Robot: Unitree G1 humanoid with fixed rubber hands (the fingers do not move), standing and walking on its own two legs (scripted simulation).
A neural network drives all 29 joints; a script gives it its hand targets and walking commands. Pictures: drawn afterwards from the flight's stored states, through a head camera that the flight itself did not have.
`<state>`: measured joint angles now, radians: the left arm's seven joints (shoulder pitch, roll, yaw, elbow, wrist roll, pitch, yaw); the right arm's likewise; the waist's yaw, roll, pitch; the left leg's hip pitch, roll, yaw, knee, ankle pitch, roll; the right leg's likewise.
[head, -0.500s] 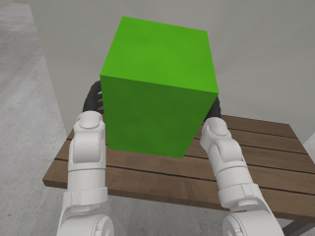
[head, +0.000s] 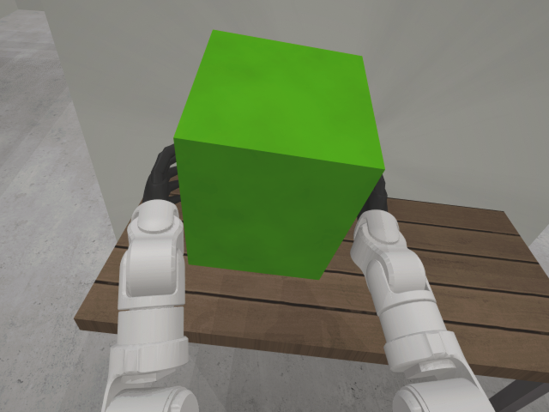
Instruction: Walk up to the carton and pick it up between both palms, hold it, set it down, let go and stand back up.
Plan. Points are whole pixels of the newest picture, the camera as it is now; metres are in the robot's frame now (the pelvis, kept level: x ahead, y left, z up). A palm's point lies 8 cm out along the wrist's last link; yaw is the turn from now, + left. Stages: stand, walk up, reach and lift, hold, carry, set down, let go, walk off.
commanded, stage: hold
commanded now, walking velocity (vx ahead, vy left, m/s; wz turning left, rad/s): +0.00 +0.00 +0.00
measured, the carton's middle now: (270, 165) +0.41 +0.01 +0.20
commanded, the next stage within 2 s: none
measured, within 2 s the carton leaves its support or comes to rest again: neither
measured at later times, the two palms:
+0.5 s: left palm (161, 203) +0.35 +0.15 +0.17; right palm (370, 210) +0.35 -0.14 +0.17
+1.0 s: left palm (158, 204) +0.35 +0.15 +0.17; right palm (367, 207) +0.35 -0.13 +0.18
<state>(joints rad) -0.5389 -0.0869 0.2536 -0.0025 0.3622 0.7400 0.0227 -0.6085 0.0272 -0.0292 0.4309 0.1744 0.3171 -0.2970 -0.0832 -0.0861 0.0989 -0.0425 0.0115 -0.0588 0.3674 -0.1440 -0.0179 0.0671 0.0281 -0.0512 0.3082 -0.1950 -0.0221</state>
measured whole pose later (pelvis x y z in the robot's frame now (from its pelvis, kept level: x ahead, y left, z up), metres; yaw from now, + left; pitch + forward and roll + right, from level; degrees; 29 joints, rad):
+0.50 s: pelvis -0.01 +0.00 +0.00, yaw +0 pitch -10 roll -1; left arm -0.59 -0.08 0.28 0.09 0.37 0.71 0.01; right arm -0.65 0.05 -0.08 0.51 0.13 0.29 -0.29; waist -0.08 -0.09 0.10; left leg -0.06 0.01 -0.06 0.36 -0.12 -0.02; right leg 0.05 0.03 -0.06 0.32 -0.19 -0.03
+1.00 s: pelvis +0.00 +0.00 +0.00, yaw +0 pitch -11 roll -1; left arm -0.53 -0.08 0.26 -0.01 0.36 0.73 0.02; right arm -0.62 0.03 -0.02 0.45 0.18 0.29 -0.30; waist -0.10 -0.10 0.10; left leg -0.05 0.01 -0.06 0.38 -0.15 -0.02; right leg 0.07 0.03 -0.06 0.31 -0.20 -0.02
